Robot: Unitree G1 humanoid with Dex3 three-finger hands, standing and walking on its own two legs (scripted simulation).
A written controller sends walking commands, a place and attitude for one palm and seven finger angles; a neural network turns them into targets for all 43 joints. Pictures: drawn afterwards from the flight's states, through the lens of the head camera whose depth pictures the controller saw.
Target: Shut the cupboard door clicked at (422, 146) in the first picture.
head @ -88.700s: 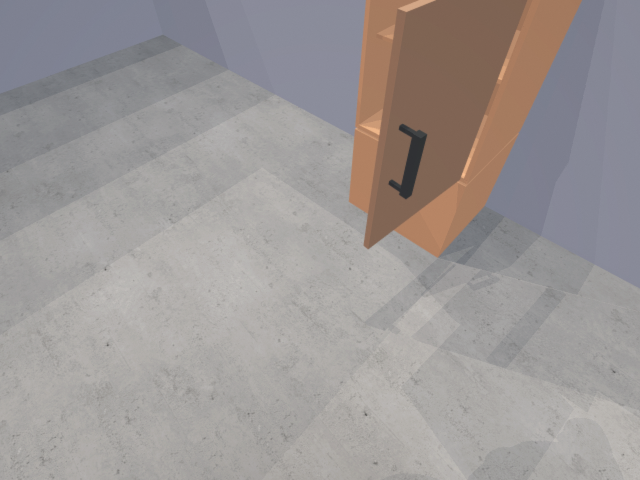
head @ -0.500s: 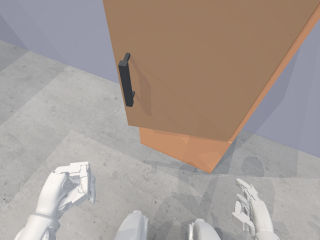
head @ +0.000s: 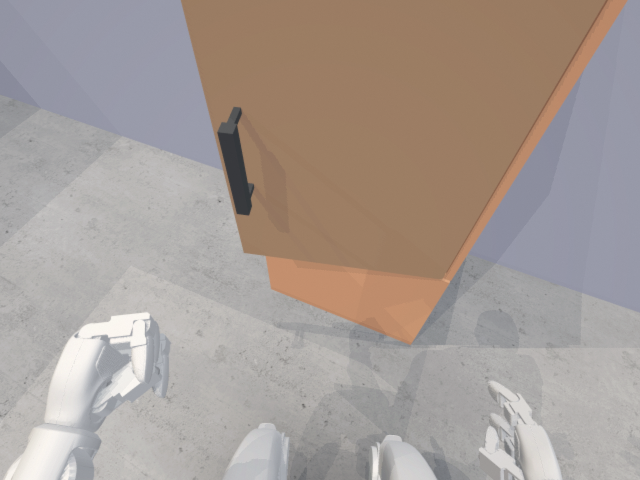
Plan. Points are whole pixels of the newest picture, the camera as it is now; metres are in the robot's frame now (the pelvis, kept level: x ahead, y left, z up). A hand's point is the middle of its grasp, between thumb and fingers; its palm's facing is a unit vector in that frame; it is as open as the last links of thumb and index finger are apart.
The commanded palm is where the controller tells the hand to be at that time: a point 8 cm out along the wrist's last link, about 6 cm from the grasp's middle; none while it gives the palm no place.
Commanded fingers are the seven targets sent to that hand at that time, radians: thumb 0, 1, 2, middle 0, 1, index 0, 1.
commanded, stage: raise the hand and make a fist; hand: left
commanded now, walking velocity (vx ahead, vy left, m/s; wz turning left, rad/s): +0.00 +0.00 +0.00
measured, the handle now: (240, 164) +0.53 +0.16 +0.05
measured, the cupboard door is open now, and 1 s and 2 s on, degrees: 15 15 14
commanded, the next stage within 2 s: bring the fist close to the handle in 0.06 s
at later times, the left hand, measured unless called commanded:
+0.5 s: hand (205, 329) +0.28 +0.15 +0.04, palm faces -0.19 -0.98 -0.02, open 3.1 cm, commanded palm +0.28 +0.22 +0.06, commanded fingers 0.00 0.90 0.90 -1.30 -1.50 -1.30 -1.50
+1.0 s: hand (238, 239) +0.39 +0.13 +0.07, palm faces -0.10 -0.99 -0.04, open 3.1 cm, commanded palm +0.37 +0.18 +0.06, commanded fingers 0.00 0.90 0.90 -1.30 -1.50 -1.30 -1.50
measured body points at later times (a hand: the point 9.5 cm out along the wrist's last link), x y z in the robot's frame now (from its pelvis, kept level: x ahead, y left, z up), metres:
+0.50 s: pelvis -0.01 +0.00 +0.00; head +0.07 +0.01 +0.44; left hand +0.28 +0.21 +0.05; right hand +0.17 -0.24 -0.08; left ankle +0.03 +0.11 -0.63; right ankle +0.03 -0.12 -0.63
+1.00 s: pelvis +0.00 +0.00 +0.01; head +0.10 +0.00 +0.45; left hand +0.39 +0.19 +0.07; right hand +0.13 -0.26 -0.10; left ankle +0.03 +0.11 -0.63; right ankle +0.03 -0.12 -0.63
